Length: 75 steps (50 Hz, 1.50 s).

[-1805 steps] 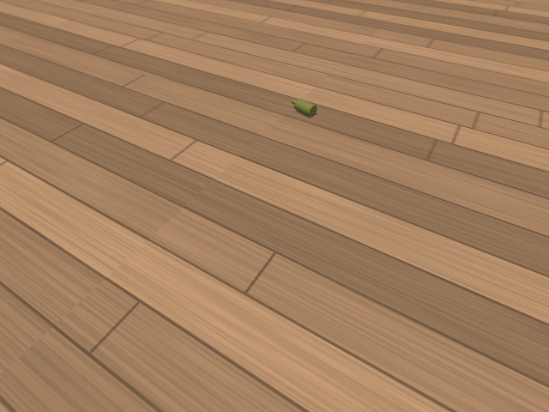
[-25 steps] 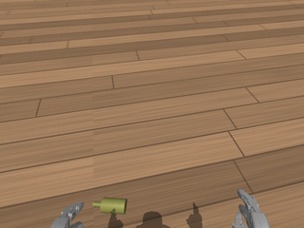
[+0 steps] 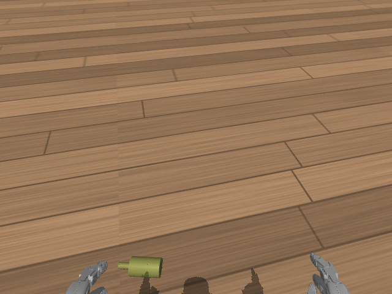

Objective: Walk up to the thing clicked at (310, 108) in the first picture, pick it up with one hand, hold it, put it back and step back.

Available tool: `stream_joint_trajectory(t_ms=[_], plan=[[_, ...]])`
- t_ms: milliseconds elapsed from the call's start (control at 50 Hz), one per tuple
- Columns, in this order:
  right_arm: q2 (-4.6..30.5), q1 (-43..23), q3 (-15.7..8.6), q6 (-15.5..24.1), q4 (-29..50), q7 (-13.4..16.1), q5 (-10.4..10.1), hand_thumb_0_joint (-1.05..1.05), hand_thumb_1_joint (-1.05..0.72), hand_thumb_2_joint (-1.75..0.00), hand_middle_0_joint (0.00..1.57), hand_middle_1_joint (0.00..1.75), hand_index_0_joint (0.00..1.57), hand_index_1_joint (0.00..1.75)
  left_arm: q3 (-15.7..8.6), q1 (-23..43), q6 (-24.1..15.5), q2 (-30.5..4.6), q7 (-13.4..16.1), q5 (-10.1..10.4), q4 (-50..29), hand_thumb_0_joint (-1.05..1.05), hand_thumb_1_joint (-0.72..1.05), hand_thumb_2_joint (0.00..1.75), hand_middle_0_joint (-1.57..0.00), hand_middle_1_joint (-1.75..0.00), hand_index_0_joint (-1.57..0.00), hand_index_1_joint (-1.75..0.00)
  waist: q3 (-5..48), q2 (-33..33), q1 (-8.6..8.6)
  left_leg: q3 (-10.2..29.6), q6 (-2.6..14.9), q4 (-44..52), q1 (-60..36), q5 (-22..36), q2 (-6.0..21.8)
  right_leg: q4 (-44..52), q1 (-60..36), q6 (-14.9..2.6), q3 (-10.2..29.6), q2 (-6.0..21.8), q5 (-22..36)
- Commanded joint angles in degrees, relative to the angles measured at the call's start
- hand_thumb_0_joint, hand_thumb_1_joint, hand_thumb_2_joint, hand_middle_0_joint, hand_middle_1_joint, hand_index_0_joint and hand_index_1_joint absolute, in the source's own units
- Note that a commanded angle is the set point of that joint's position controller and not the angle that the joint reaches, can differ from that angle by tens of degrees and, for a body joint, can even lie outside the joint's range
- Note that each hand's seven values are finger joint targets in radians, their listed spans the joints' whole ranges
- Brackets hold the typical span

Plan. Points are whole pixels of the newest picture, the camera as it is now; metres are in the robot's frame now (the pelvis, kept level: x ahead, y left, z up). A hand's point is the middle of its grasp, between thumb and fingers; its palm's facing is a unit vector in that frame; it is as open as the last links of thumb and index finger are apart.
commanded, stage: home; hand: left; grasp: from above
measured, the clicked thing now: (139, 266) +0.44 +0.27 -0.67
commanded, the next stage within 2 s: stand in 1.18 s
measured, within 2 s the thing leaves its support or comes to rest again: neither
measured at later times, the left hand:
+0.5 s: hand out of the picture +0.17 +0.18 -0.05, palm faces +0.04 -0.98 -0.20, open 7.4 cm
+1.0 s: hand out of the picture +0.18 +0.18 -0.05, palm faces +0.04 -0.98 -0.20, open 7.4 cm
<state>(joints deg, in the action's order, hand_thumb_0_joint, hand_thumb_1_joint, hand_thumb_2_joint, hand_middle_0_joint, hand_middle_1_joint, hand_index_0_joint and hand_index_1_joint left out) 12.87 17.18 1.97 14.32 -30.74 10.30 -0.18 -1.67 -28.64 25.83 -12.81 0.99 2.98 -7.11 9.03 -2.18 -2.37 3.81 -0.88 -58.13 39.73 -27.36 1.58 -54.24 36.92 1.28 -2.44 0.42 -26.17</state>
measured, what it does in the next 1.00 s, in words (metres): stands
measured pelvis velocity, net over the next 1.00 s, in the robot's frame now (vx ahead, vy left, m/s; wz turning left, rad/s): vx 0.01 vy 0.00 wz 0.00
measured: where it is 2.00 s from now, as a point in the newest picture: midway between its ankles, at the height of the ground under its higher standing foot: outside the picture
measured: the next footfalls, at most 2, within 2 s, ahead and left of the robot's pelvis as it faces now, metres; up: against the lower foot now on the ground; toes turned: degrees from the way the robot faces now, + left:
none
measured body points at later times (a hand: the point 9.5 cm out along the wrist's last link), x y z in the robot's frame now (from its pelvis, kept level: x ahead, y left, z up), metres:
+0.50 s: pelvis +0.00 +0.00 +0.00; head +0.02 +0.01 +0.45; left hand +0.16 +0.23 -0.03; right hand +0.16 -0.24 -0.06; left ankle +0.02 +0.12 -0.68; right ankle +0.01 -0.14 -0.68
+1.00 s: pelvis +0.01 +0.00 +0.00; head +0.03 +0.01 +0.45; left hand +0.17 +0.23 -0.03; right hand +0.17 -0.24 -0.06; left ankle +0.02 +0.12 -0.68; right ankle +0.01 -0.14 -0.68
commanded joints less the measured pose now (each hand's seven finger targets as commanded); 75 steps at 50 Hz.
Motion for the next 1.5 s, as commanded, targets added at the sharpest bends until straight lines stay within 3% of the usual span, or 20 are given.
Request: stream_joint_trajectory(t_ms=[0, 140, 200, 220, 280, 340, 420, 620, 880, 980, 1040, 1160, 1240, 1260, 1280, 1300, 1320, 1360, 1420, 1480], plan=[[6.8, -4.2, -3.1, 3.7, 9.3, 1.0, -0.2, 0.00, -0.90, -0.90, 0.20, 0.30, 0.20, 0.30, -3.9, 2.3, -3.1, -6.2, 0.4, -0.2, -12.4, 0.00, 0.90, 0.90, -0.20, -0.30, -0.20, -0.30, 4.2, -1.6, -0.05, -1.0, 1.51, 10.7, -4.8, 7.0, -1.5, 9.3, -1.7, -1.35, -1.4, -1.8, 5.8], [6.9, -4.7, -2.8, 3.9, 9.0, 1.0, -0.3, 0.00, -0.90, -0.90, 0.20, 0.30, 0.20, 0.30, -2.9, 1.8, -2.7, -5.5, 0.3, -0.4, -10.4, 0.00, 0.90, 0.90, -0.20, -0.30, -0.20, -0.30, 1.3, -0.9, 0.18, 0.0, 1.43, 12.0, -3.3, 3.0, -1.1, 9.1, -0.3, -1.30, -1.7, -1.9, 2.6], [6.9, -4.8, -3.0, 3.9, 9.6, 1.1, -0.3, 0.00, -0.90, -0.90, 0.20, 0.30, 0.20, 0.30, -4.1, 1.4, -2.8, -6.7, 0.4, 0.1, -12.0, 0.00, 0.90, 0.90, -0.20, -0.30, -0.20, -0.30, 3.2, -0.3, 0.24, -0.8, 1.60, 11.0, -3.4, 4.1, -1.5, 9.8, -1.3, -1.23, -1.4, -1.8, 3.0], [6.8, -4.6, -2.8, 3.9, 9.4, 1.1, -0.2, 0.00, -0.90, -0.90, 0.20, 0.30, 0.20, 0.30, -2.9, 1.6, -2.8, -5.5, 0.3, 0.0, -11.5, 0.00, 0.90, 0.90, -0.20, -0.30, -0.20, -0.30, 3.2, -0.6, -0.24, -1.1, 1.58, 10.7, -3.8, 5.2, -1.6, 9.6, -1.2, -1.30, -1.3, -1.8, 4.2], [7.1, -4.4, -3.1, 3.9, 9.2, 1.1, -0.3, 0.00, -0.90, -0.90, 0.20, 0.30, 0.20, 0.30, -4.2, 2.0, -2.8, -7.0, 0.4, -0.1, -12.8, 0.00, 0.90, 0.90, -0.20, -0.30, -0.20, -0.30, 3.5, -1.6, 0.43, -0.8, 1.40, 10.9, -4.2, 5.9, -1.3, 8.8, -1.1, -1.43, -1.4, -1.8, 4.6], [6.7, -4.0, -2.9, 3.9, 9.2, 1.2, -0.2, 0.00, -0.90, -0.90, 0.20, 0.30, 0.20, 0.30, -3.2, 1.7, -2.9, -6.0, 0.4, -0.2, -12.4, 0.00, 0.90, 0.90, -0.20, -0.30, -0.20, -0.30, 4.5, -1.0, -0.09, -0.6, 1.34, 10.2, -4.6, 8.8, -1.4, 8.4, -1.5, -1.46, -1.5, -1.9, 7.0], [7.1, -4.6, -3.1, 3.9, 9.1, 1.2, -0.2, 0.00, -0.90, -0.90, 0.20, 0.30, 0.20, 0.30, -3.8, 2.1, -3.0, -6.6, 0.4, 0.1, -11.8, 0.00, 0.90, 0.90, -0.20, -0.30, -0.20, -0.30, 2.9, -0.2, 0.11, -0.5, 1.54, 10.8, -3.6, 5.4, -1.4, 9.1, -1.1, -1.25, -1.4, -1.8, 4.3], [7.0, -3.7, -3.4, 3.3, 8.8, 1.1, -0.1, 0.00, -0.90, -0.90, 0.20, 0.30, 0.20, 0.30, -3.6, 0.2, -3.0, -6.1, 0.6, 0.0, -11.6, 0.00, 0.90, 0.90, -0.20, -0.30, -0.20, -0.30, 6.0, -0.1, -0.11, -1.3, 1.46, 8.5, -5.9, 14.5, -1.4, 7.9, -3.3, -1.28, -1.2, -1.7, 12.6], [7.2, -4.0, -3.5, 2.7, 9.0, 0.7, -0.2, 0.00, -0.90, -0.90, 0.20, 0.30, 0.20, 0.30, -3.0, 0.8, -2.9, -6.1, 0.5, 0.0, -12.0, 0.00, 0.90, 0.90, -0.20, -0.30, -0.20, -0.30, 3.5, -2.4, -0.02, -0.1, 1.01, 10.4, -5.8, 12.0, -0.9, 7.6, -1.4, -1.54, -1.7, -2.0, 9.6], [7.1, -3.6, -3.7, 2.4, 9.6, 0.7, -0.2, 0.00, -0.90, -0.90, 0.20, 0.30, 0.20, 0.30, -3.9, -0.3, -3.0, -6.7, 0.8, 0.0, -11.8, 0.00, 0.90, 0.90, -0.20, -0.30, -0.20, -0.30, 6.3, 0.2, 0.10, -0.8, 1.38, 8.5, -5.8, 16.1, -1.3, 7.5, -3.6, -1.33, -1.6, -1.8, 13.9], [7.2, -3.8, -3.5, 2.3, 9.6, 0.7, -0.1, 0.00, -0.90, -0.90, 0.20, 0.30, 0.20, 0.30, -2.8, 0.7, -2.9, -5.9, 0.6, 0.1, -11.9, 0.00, 0.90, 0.90, -0.20, -0.30, -0.20, -0.30, 4.6, -0.6, -0.44, -0.9, 1.44, 9.3, -5.3, 12.2, -1.3, 8.1, -2.1, -1.35, -1.4, -1.8, 10.5], [7.1, -3.5, -3.6, 2.3, 9.7, 0.8, -0.2, 0.00, -0.90, -0.90, 0.20, 0.30, 0.20, 0.30, -3.1, 1.3, -3.1, -6.3, 0.7, -0.1, -12.8, 0.00, 0.90, 0.90, -0.20, -0.30, -0.20, -0.30, 5.8, -1.1, -0.47, -1.0, 1.41, 8.9, -5.8, 14.1, -1.3, 7.6, -2.9, -1.41, -1.4, -1.7, 12.1], [6.9, -4.2, -3.3, 2.2, 9.7, 0.7, -0.3, 0.00, -0.90, -0.90, 0.20, 0.30, 0.20, 0.30, -3.4, 1.0, -2.8, -6.4, 0.8, -0.2, -11.9, 0.00, 0.90, 0.90, -0.20, -0.30, -0.20, -0.30, 2.9, -1.1, 0.12, -0.7, 1.51, 9.9, -4.0, 8.9, -1.3, 8.6, -1.6, -1.40, -1.4, -1.7, 7.7], [12.8, -8.3, -5.7, -4.1, -4.7, -2.7, 6.7, 0.00, -0.90, -0.90, 0.20, 0.30, 0.20, 0.30, -3.9, 17.0, -14.7, -11.2, 2.9, -6.6, 8.2, 0.00, 0.90, 0.90, -0.20, -0.30, -0.20, -0.30, -9.7, 2.6, 4.30, 1.6, 4.15, 14.3, -4.7, 17.7, 0.3, 11.2, -13.0, -3.08, 3.0, 3.2, 6.7], [13.8, -8.5, -6.5, -6.3, -5.4, -4.3, 6.8, 0.00, -0.90, -0.90, 0.20, 0.30, 0.20, 0.30, -4.7, 13.1, -18.5, -12.1, 2.5, -7.0, 18.2, 0.00, 0.90, 0.90, -0.20, -0.30, -0.20, -0.30, -4.1, 5.7, 3.94, -0.4, 4.90, 13.9, -8.8, 17.7, -0.3, 13.3, -14.4, -4.93, 6.9, 4.1, 6.1], [13.5, -8.0, -6.4, -7.4, -5.0, -5.4, 6.9, 0.00, -0.90, -0.90, 0.20, 0.30, 0.20, 0.30, -4.6, 13.1, -20.4, -12.8, 2.2, -7.3, 20.8, 0.00, 0.90, 0.90, -0.20, -0.30, -0.20, -0.30, -3.6, 7.1, 3.02, -0.3, 4.89, 14.1, -10.7, 15.9, -0.6, 14.2, -12.5, -5.96, 9.4, 4.9, 4.4], [13.4, -7.2, -6.3, -8.1, -4.7, -6.1, 6.9, 0.00, -0.90, -0.90, 0.20, 0.30, 0.20, 0.30, -4.0, 14.1, -21.4, -12.5, 1.7, -7.1, 22.3, 0.00, 0.90, 0.90, -0.20, -0.30, -0.20, -0.30, -4.9, 4.1, 2.17, 0.9, 4.55, 15.5, -11.3, 15.8, -0.7, 14.3, -11.2, -5.64, 8.2, 3.7, 5.4], [12.2, -6.7, -5.9, -8.4, -7.4, -8.1, 4.2, 0.00, -0.90, -0.90, 0.20, 0.30, 0.20, 0.30, -3.5, 15.3, -23.1, -12.5, 1.3, -6.6, 26.9, 0.00, 0.90, 0.90, -0.20, -0.30, -0.20, -0.30, -1.9, -0.3, 3.51, 2.0, 4.93, 18.4, -15.5, 17.4, -0.1, 11.9, -16.4, -4.14, 5.8, 3.9, 10.5], [12.4, -8.8, -6.7, -9.2, -9.5, -9.0, 3.0, 0.00, -0.90, -0.90, 0.20, 0.30, 0.20, 0.30, -3.9, 15.5, -23.6, -11.7, 1.3, -5.8, 33.9, 0.00, 0.90, 0.90, -0.20, -0.30, -0.20, -0.30, -2.2, 0.9, 4.84, 3.2, 4.61, 20.5, -18.4, 17.1, 0.7, 14.4, -15.9, -3.21, 5.1, 3.5, 10.2], [12.0, -8.9, -6.9, -10.4, -12.3, -9.4, 3.0, 0.00, -0.90, -0.90, 0.20, 0.30, 0.20, 0.30, -3.9, 18.2, -25.1, -12.5, 1.5, -6.0, 40.0, 0.00, 0.90, 0.90, -0.20, -0.30, -0.20, -0.30, -3.0, 4.0, 3.63, 1.5, 4.25, 20.4, -19.4, 15.9, -0.5, 18.9, -18.6, -3.19, 7.1, 5.5, 11.9]])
